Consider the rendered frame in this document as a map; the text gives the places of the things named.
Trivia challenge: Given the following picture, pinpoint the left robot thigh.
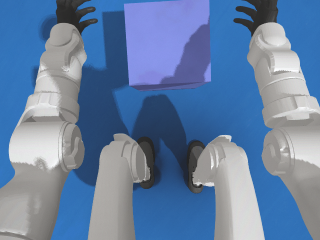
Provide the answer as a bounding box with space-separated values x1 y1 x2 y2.
87 140 143 240

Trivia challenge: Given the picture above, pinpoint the left robot upper arm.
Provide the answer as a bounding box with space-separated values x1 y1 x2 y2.
0 121 85 240

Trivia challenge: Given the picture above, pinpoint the right robot thigh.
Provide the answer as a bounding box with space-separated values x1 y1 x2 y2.
202 142 265 240

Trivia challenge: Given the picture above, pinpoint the left robot forearm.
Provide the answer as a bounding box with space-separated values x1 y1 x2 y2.
8 23 87 168

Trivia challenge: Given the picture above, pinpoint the right robot upper arm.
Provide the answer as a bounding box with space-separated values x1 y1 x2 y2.
261 125 320 240

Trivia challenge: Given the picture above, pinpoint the robot left hand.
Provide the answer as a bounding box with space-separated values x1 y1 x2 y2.
56 0 98 36

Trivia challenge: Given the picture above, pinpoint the carton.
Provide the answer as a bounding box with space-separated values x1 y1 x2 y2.
124 0 211 92

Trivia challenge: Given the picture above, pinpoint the right robot forearm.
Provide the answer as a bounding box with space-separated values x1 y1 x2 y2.
247 22 320 129

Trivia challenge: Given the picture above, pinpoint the robot right hand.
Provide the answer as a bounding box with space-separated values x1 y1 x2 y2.
233 0 279 37

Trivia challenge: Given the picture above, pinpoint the robot thigh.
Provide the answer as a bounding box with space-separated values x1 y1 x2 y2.
202 142 265 240
87 140 143 240

